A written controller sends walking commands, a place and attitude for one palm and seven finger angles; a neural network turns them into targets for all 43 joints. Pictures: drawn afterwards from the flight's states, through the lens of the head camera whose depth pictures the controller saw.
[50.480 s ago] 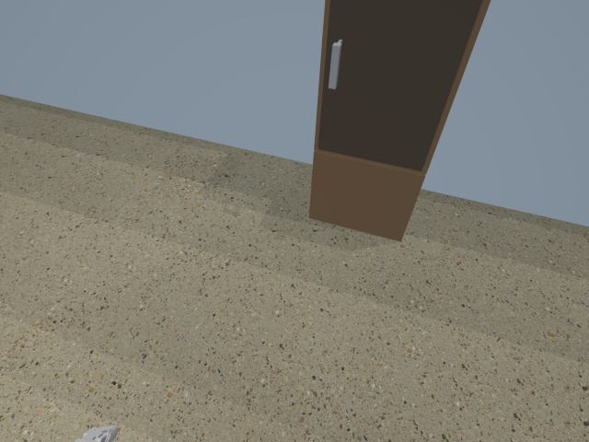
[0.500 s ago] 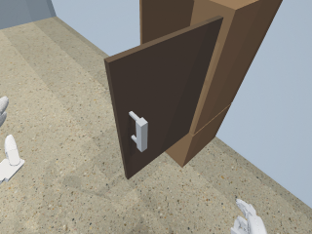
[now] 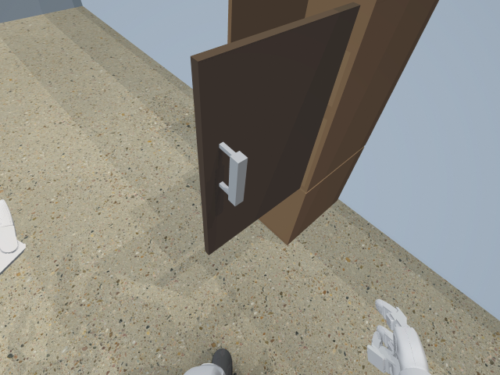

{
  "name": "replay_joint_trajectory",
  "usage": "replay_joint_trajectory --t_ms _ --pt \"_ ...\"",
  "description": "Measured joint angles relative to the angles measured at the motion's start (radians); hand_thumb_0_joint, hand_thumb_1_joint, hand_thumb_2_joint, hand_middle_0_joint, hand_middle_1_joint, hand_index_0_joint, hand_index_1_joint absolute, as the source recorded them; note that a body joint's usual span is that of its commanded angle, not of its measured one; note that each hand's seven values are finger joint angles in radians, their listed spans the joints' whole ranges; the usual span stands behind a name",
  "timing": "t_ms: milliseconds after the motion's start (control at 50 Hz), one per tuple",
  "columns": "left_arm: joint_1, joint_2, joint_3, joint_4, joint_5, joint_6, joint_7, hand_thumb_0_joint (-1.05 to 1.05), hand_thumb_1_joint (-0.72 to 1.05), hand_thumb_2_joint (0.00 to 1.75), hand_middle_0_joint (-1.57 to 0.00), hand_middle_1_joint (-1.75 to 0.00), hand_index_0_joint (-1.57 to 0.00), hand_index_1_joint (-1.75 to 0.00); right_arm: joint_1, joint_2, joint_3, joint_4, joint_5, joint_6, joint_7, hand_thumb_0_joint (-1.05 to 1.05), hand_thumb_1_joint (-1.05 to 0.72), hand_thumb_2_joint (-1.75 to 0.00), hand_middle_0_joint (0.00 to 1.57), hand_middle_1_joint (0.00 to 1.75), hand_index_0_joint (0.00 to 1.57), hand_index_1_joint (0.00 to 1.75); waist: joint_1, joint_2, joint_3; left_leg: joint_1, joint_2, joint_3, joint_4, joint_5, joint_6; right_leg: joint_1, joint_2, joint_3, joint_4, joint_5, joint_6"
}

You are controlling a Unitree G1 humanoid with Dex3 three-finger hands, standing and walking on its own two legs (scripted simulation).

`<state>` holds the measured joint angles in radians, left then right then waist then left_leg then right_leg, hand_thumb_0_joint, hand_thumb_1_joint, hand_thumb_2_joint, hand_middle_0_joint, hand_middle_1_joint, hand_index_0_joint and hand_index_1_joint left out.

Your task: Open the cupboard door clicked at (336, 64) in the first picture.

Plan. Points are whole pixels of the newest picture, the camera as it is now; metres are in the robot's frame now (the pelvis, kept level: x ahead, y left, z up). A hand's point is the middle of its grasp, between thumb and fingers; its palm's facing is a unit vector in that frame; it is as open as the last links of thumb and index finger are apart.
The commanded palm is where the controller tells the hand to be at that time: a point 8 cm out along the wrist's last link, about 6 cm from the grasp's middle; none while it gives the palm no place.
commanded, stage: stop stepping back and stand still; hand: left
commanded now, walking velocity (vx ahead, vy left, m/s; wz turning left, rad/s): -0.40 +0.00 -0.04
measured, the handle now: (230, 174) +0.48 +0.07 +0.01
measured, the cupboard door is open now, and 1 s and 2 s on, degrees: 89 89 89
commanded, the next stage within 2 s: let the arm hang, fingers relaxed in 0.86 s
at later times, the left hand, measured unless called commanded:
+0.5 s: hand out of the picture +0.14 +0.26 +0.18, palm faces +0.25 -0.85 -0.47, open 7.5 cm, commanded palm +0.09 +0.32 +0.18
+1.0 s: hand (4, 333) +0.14 +0.25 +0.15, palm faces +0.28 -0.84 -0.47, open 7.5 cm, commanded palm none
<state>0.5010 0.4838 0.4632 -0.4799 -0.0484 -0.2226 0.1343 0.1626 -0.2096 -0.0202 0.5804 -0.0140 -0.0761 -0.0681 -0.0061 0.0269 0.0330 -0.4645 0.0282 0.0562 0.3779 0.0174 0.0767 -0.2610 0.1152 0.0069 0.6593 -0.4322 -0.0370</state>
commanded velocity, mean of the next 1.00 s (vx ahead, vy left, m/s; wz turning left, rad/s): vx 0.09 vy -0.01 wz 0.00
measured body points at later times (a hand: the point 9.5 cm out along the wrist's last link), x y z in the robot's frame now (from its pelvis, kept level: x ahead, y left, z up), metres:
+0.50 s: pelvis -0.08 +0.03 +0.02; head -0.07 +0.07 +0.47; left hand +0.12 +0.31 +0.21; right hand +0.03 -0.19 -0.05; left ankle +0.02 +0.10 -0.73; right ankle -0.13 -0.07 -0.68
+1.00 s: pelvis -0.11 +0.03 +0.00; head -0.12 +0.03 +0.45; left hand +0.11 +0.30 +0.18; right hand +0.01 -0.25 -0.09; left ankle -0.06 +0.15 -0.73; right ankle -0.16 -0.03 -0.72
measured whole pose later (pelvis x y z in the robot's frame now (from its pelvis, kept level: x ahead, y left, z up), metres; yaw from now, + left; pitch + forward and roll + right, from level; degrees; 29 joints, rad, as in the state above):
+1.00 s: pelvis -0.11 +0.03 +0.00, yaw -6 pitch -1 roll +1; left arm 0.44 0.42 0.34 -0.35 0.01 -0.20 0.12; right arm 0.25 -0.26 -0.03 0.68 -0.01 -0.13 -0.05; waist -0.01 -0.02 -0.01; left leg -0.29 0.03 0.07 0.55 -0.24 -0.01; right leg -0.23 0.02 -0.09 0.72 -0.37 -0.03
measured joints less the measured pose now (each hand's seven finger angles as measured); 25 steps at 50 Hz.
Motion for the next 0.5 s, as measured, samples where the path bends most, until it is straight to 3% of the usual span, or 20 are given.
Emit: replay_joint_trajectory --t_ms 80,100,140,180,200,240,260,300,340,420,500 --pt "0.061 0.002 0.002 -0.065 -0.022 0.006 0.010 0.02 0.89 0.90 -0.21 -0.30 -0.21 -0.30 -0.002 0.009 0.006 -0.003 0.009 -0.018 0.020 0.01 -0.90 -0.90 0.21 0.30 0.20 0.30 0.037 -0.035 -0.020 -0.050 -0.001 0.050 -0.024 0.037 -0.023 0.079 -0.038 -0.014 -0.138 -0.015 -0.023" --pt "0.068 -0.009 -0.008 -0.078 -0.019 0.000 0.013 0.02 0.89 0.90 -0.21 -0.30 -0.21 -0.30 -0.015 0.007 0.008 0.005 0.012 -0.020 0.024 0.01 -0.90 -0.90 0.21 0.30 0.20 0.30 0.051 -0.039 -0.016 -0.081 0.001 0.053 0.031 -0.014 -0.044 0.075 -0.045 -0.002 -0.165 0.060 -0.010" --pt "0.065 -0.044 -0.052 -0.084 0.000 -0.010 0.014 0.02 0.89 0.90 -0.21 -0.30 -0.21 -0.30 -0.023 0.005 0.010 0.043 0.006 -0.017 0.027 0.01 -0.90 -0.90 0.21 0.30 0.20 0.30 0.069 -0.032 -0.006 -0.119 -0.012 -0.003 0.244 -0.211 -0.086 0.075 -0.042 0.014 -0.150 0.098 0.021" --pt "0.064 -0.056 -0.079 -0.081 0.016 -0.007 0.011 0.02 0.89 0.90 -0.22 -0.30 -0.21 -0.30 0.004 0.019 0.017 0.070 0.007 -0.011 0.024 0.01 -0.90 -0.90 0.21 0.30 0.20 0.30 0.077 -0.061 -0.031 -0.103 -0.039 -0.032 0.416 -0.317 -0.097 0.084 -0.061 0.035 -0.153 0.094 0.039" --pt "0.060 -0.058 -0.082 -0.080 0.021 0.000 0.008 0.02 0.88 0.90 -0.22 -0.30 -0.21 -0.30 0.022 0.027 0.024 0.073 0.010 -0.008 0.019 0.01 -0.90 -0.90 0.21 0.30 0.20 0.30 0.072 -0.081 -0.045 -0.063 -0.042 -0.033 0.420 -0.323 -0.097 0.086 -0.071 0.043 -0.153 0.091 0.047" --pt "0.030 -0.060 -0.080 -0.072 0.023 0.014 0.008 0.02 0.88 0.90 -0.22 -0.30 -0.21 -0.30 0.055 0.024 0.038 0.056 0.015 -0.016 0.003 0.01 -0.90 -0.90 0.21 0.30 0.20 0.30 0.048 -0.086 -0.066 0.056 -0.030 -0.049 0.276 -0.263 -0.096 0.072 -0.076 0.036 -0.122 0.075 0.060" --pt "-0.008 -0.057 -0.077 -0.055 0.025 0.020 0.009 0.02 0.88 0.90 -0.22 -0.30 -0.21 -0.30 0.055 0.022 0.036 0.055 0.015 -0.028 -0.006 0.01 -0.90 -0.90 0.21 0.30 0.20 0.30 0.030 -0.089 -0.059 0.065 -0.045 -0.054 0.244 -0.259 -0.068 0.050 -0.088 0.027 -0.080 0.056 0.060" --pt "-0.081 -0.053 -0.064 -0.007 0.030 0.030 0.017 0.02 0.88 0.90 -0.22 -0.30 -0.21 -0.30 0.035 0.033 0.033 0.062 0.012 -0.051 -0.013 0.01 -0.90 -0.90 0.21 0.30 0.20 0.30 0.020 -0.102 -0.016 0.073 -0.067 -0.039 0.224 -0.229 -0.017 0.000 -0.094 0.049 0.024 -0.015 0.048" --pt "-0.095 -0.044 -0.038 0.007 0.024 0.040 0.022 0.02 0.88 0.90 -0.22 -0.30 -0.21 -0.30 0.024 0.051 0.040 0.062 0.005 -0.075 -0.007 0.01 -0.90 -0.90 0.21 0.30 0.20 0.30 0.002 -0.102 0.013 0.099 -0.064 -0.026 0.161 -0.179 -0.003 -0.050 -0.076 0.055 0.117 -0.045 0.043" --pt "0.022 -0.021 -0.017 -0.080 0.016 0.046 0.023 0.02 0.89 0.90 -0.21 -0.30 -0.21 -0.30 0.066 0.088 0.060 0.046 -0.003 -0.090 0.024 0.01 -0.90 -0.90 0.21 0.30 0.20 0.30 -0.032 -0.095 0.005 0.164 -0.039 -0.023 -0.007 -0.099 -0.039 -0.084 -0.047 0.019 0.170 0.000 0.040" --pt "0.154 -0.017 -0.046 -0.137 0.020 0.047 0.016 0.02 0.89 0.90 -0.21 -0.30 -0.21 -0.30 0.123 0.090 0.061 0.044 -0.009 -0.072 0.030 0.01 -0.90 -0.90 0.21 0.30 0.20 0.30 -0.025 -0.069 -0.046 0.205 -0.020 -0.013 -0.135 -0.102 -0.068 -0.026 -0.036 -0.054 0.085 -0.007 0.031"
